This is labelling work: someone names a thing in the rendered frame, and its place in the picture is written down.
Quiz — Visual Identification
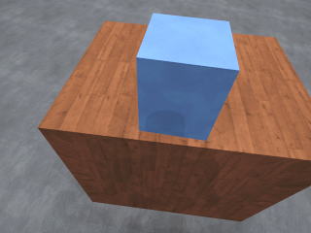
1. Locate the carton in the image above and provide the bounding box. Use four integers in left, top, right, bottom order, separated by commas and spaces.
136, 13, 240, 141

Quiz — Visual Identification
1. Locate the pedestal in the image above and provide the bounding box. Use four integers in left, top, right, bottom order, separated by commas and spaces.
38, 20, 311, 222

